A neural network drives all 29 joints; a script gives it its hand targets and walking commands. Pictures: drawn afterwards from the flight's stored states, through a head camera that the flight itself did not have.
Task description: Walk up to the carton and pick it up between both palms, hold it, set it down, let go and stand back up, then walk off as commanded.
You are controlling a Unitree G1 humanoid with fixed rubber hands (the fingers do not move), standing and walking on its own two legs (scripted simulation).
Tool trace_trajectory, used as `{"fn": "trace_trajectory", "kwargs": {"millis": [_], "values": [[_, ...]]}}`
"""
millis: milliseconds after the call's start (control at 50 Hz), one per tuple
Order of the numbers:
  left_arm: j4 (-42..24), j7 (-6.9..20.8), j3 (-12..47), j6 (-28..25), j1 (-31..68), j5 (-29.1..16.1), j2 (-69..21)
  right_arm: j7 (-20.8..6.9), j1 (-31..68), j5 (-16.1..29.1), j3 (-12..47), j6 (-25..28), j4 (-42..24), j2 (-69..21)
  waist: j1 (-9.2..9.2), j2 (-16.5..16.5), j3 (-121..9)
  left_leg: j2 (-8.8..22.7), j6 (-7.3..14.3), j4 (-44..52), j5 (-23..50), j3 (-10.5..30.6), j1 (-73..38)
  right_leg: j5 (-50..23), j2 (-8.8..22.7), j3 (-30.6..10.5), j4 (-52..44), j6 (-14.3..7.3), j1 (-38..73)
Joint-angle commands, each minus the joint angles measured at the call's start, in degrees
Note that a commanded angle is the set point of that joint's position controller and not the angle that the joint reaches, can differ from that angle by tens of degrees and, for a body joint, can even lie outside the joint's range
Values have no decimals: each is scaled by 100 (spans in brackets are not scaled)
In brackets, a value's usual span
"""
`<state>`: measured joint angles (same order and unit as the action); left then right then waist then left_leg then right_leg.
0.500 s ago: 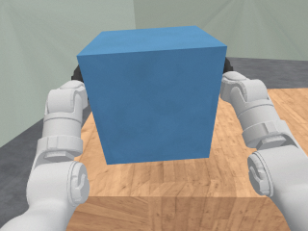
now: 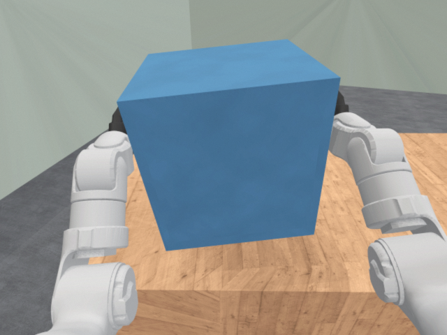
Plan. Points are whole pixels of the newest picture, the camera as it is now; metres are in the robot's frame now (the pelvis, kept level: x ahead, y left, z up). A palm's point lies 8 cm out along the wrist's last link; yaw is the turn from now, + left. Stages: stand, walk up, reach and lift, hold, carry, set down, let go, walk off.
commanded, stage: hold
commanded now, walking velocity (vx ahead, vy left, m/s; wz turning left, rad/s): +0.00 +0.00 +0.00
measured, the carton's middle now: (228, 141) +0.40 -0.01 +0.24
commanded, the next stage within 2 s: none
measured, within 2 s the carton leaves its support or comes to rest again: neither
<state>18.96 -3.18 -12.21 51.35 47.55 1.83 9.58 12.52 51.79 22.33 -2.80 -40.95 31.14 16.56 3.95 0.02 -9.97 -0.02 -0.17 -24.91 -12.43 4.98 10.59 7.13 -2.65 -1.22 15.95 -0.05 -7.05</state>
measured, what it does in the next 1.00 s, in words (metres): stands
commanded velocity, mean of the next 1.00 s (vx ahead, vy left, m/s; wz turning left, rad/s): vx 0.00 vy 0.00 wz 0.00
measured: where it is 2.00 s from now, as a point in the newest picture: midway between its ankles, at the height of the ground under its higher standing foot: outside the picture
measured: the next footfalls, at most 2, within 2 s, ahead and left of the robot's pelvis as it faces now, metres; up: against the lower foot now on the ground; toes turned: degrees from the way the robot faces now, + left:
none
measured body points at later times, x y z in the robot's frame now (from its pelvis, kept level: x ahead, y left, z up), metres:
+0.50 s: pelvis -0.03 -0.01 +0.00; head -0.12 +0.00 +0.44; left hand +0.36 +0.16 +0.30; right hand +0.35 -0.20 +0.30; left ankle +0.01 +0.11 -0.75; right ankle +0.02 -0.12 -0.75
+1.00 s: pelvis -0.01 -0.02 +0.00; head -0.09 -0.01 +0.44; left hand +0.39 +0.16 +0.28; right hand +0.38 -0.20 +0.28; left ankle +0.01 +0.11 -0.75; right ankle +0.02 -0.12 -0.75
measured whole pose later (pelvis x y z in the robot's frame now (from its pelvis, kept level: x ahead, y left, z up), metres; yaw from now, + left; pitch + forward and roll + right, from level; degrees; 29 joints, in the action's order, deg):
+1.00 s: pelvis -0.01 -0.02 +0.00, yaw +0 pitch +1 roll -1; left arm 35.6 -1.5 -12.1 45.0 56.4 0.0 13.7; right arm 12.2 57.7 19.6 0.5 -38.2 40.9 16.4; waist 3.1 1.4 -12.2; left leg 0.2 -1.0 -23.4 -9.8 5.6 14.7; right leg 6.4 -3.1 -1.4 17.6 -0.9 -12.4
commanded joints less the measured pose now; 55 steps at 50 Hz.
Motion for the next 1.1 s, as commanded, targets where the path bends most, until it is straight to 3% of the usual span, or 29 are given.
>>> {"fn": "trace_trajectory", "kwargs": {"millis": [0, 100, 160, 180, 200, 220, 240, 260, 300, 340, 380, 460, 500, 520, 540, 580, 600, 660, 680, 700, 740, 780, 840, 860, 920, 960, 980, 1020, 1080], "values": [[-2010, 809, 2083, -455, 5056, -1017, -3676, -1230, 5525, 1348, 1753, 295, -2138, -3459, -65, 550, -2761, -53, -491, 208, 2771, 53, -831, -1597, -255, -86, 148, -6, 1245], [-1835, 801, 2073, -439, 5148, -947, -3574, -1220, 5864, 1349, 1851, 354, -2296, -3678, -136, 279, -2834, -113, -354, 208, 2677, -42, -746, -1808, -236, -87, 153, 71, 1256], [-1350, 857, 1984, -488, 5369, -934, -3515, -1177, 5907, 1167, 1662, 337, -1927, -3754, -32, 201, -2360, -175, -257, 415, 1557, -102, -258, -1236, -139, -135, 70, 76, 1160], [-1277, 853, 1828, -501, 5433, -831, -3512, -1222, 5994, 1171, 1650, 310, -1740, -3836, -151, 109, -2306, -162, -190, 538, 1248, -105, -87, -980, -160, -116, 73, 56, 1143], [-1078, 907, 1855, -504, 5322, -848, -3556, -1202, 5831, 1014, 1533, 323, -1656, -3765, 30, 33, -2156, -165, -163, 589, 969, -99, 96, -936, -125, -139, 53, 56, 1197], [-597, 941, 1564, -494, 5282, -690, -3399, -1208, 6153, 922, 1549, 310, -1506, -3824, -148, -135, -1751, -183, -24, 722, 485, -174, 297, -489, -76, -171, -65, 66, 1035], [-648, 968, 1568, -515, 5418, -634, -3477, -1246, 6083, 894, 1434, 304, -1181, -3779, -104, 64, -1897, -140, -67, 790, 421, -145, 333, -456, -110, -145, 0, -14, 1058], [-364, 1050, 1573, -532, 5384, -701, -3423, -1219, 6067, 781, 1334, 314, -1197, -3802, 39, -30, -1785, -171, -32, 780, 134, -170, 474, -271, -41, -223, -42, 18, 1086], [109, 1043, 1428, -554, 5494, -553, -3438, -1285, 6508, 671, 1318, 356, -920, -3724, -112, 79, -1731, -69, 45, 952, -221, -107, 789, 77, -100, -191, 22, -39, 1080], [404, 1113, 1502, -676, 5696, -793, -3495, -1250, 6610, 516, 1158, 453, -1039, -3769, 154, -8, -1934, -63, 80, 940, -498, -90, 962, 142, -73, -218, 57, 6, 1235], [682, 1093, 1443, -830, 6164, -872, -3462, -1279, 6981, 496, 1048, 535, -775, -3726, 86, 191, -1956, -30, 142, 1012, -927, -53, 1304, 547, -124, -230, 106, 7, 1209], [901, 1033, 1334, -1095, 6332, -940, -3444, -1327, 7061, 438, 1005, 683, -647, -3882, -14, 150, -2478, -3, 226, 962, -773, -43, 1366, 380, -141, -226, 181, 62, 1364], [1032, 1048, 1384, -1206, 6443, -1106, -3496, -1259, 7118, 412, 943, 751, -695, -3942, 128, 189, -2602, -48, 207, 870, -695, -74, 1280, 250, -56, -264, 164, 91, 1318], [848, 1001, 1512, -1259, 6706, -1147, -3584, -1300, 7228, 390, 888, 772, -538, -3845, 60, 412, -2733, -31, 115, 880, -673, -35, 1203, 347, -80, -230, 216, 49, 1219], [1062, 990, 1337, -1269, 6541, -1103, -3445, -1304, 7138, 403, 910, 775, -423, -3830, 1, 258, -2624, -55, 149, 838, -610, -60, 1192, 419, -54, -254, 159, 46, 1155], [1315, 999, 1198, -1323, 6558, -1040, -3396, -1305, 6997, 267, 721, 772, -29, -3764, 138, 291, -2358, -56, 140, 864, -705, -59, 1183, 506, 9, -265, 117, 51, 1005], [1498, 1022, 971, -1314, 6432, -938, -3190, -1312, 7149, 282, 800, 792, -184, -3842, -99, 128, -2409, -143, 187, 829, -611, -126, 1147, 667, 72, -335, 27, 66, 1023], [1475, 1036, 1023, -1336, 6267, -992, -3258, -1253, 7043, 291, 760, 819, -228, -3739, 30, 179, -2414, -164, 152, 771, -424, -112, 1043, 446, 123, -383, 6, 63, 1023], [1246, 1059, 1104, -1375, 6370, -1076, -3234, -1214, 6874, 358, 860, 835, -316, -3896, 51, 157, -2526, -219, 114, 693, -129, -149, 934, 77, 155, -392, 40, 98, 1141], [936, 1030, 1135, -1362, 6302, -1046, -3358, -1217, 6977, 507, 1059, 835, -433, -3943, -100, 213, -2744, -219, 92, 673, 114, -145, 762, -79, 87, -343, 75, 95, 1183], [696, 1005, 1349, -1391, 6403, -1228, -3413, -1158, 6957, 595, 1130, 851, -691, -3959, -25, 232, -2922, -231, 43, 596, 433, -147, 485, -417, 86, -318, 52, 94, 1172], [395, 985, 1251, -1357, 6271, -1123, -3321, -1123, 6894, 755, 1445, 844, -883, -4203, -240, 19, -3119, -270, 95, 512, 748, -177, 456, -655, 55, -283, 116, 135, 1392], [293, 975, 1468, -1325, 6231, -1283, -3435, -1058, 6857, 787, 1412, 799, -1225, -4138, 14, -59, -3135, -304, 70, 467, 794, -149, 331, -724, 58, -291, 94, 168, 1243], [73, 935, 1334, -1251, 6036, -1097, -3426, -1079, 6725, 919, 1621, 752, -1229, -4222, -217, -65, -3182, -286, 98, 478, 959, -155, 275, -860, -3, -248, 131, 154, 1375], [-346, 929, 1645, -1160, 5714, -1289, -3564, -983, 6419, 1120, 1703, 688, -1790, -4057, -34, 4, -3310, -286, -27, 370, 1493, -133, -68, -1691, -37, -176, 189, 178, 1505], [-862, 923, 1788, -1110, 5725, -1473, -3616, -946, 6471, 1273, 1885, 660, -2354, -4130, -101, -85, -3670, -308, -38, 269, 1871, -136, -157, -2114, -82, -195, 257, 192, 1717], [-828, 949, 1949, -1076, 5672, -1557, -3658, -890, 6358, 1193, 1758, 622, -2431, -3996, 185, -105, -3501, -315, -77, 212, 1857, -102, -156, -2303, -70, -199, 236, 200, 1648], [-783, 949, 1741, -964, 5368, -1315, -3542, -873, 6099, 1222, 1803, 502, -2311, -3980, 45, -135, -3232, -283, -68, 290, 1853, -115, -255, -2236, -77, -178, 193, 211, 1560], [-1058, 998, 1814, -847, 5290, -1258, -3534, -861, 5801, 1158, 1683, 358, -2279, -3748, 217, 17, -2998, -250, -146, 306, 1759, -87, -372, -1886, -111, -152, 134, 146, 1407]]}}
